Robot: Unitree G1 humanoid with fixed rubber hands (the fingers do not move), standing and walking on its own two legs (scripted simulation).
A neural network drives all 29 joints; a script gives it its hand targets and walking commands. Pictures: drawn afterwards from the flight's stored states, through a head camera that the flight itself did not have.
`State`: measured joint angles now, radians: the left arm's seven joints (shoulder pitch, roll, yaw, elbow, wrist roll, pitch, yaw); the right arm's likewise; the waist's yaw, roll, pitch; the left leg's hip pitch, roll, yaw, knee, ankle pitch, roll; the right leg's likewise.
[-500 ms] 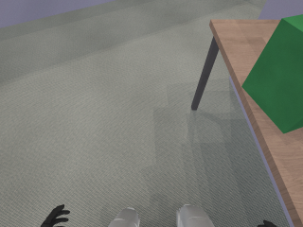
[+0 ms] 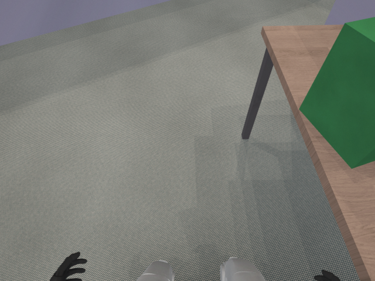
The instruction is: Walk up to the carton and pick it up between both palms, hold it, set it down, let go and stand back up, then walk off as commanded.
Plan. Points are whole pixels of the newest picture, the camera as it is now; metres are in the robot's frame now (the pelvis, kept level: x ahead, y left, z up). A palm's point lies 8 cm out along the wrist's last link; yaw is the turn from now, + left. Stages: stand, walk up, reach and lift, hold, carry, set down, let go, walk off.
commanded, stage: walk up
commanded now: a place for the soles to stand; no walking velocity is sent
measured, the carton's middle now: out of the picture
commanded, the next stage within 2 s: none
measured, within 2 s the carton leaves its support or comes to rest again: neither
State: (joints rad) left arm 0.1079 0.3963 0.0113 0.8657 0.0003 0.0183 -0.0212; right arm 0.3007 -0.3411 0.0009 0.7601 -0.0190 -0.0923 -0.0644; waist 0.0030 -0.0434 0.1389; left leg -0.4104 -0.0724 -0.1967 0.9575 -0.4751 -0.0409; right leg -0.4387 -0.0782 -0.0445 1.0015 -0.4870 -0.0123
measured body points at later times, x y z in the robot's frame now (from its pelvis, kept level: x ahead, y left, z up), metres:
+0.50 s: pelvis -0.01 +0.01 +0.00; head +0.01 +0.01 +0.45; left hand +0.11 +0.32 -0.11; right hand +0.08 -0.29 -0.11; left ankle +0.02 +0.18 -0.68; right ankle +0.02 -0.11 -0.68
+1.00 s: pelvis -0.01 -0.01 +0.01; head +0.01 -0.01 +0.45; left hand +0.10 +0.30 -0.10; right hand +0.08 -0.29 -0.11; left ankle +0.02 +0.18 -0.68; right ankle +0.02 -0.11 -0.68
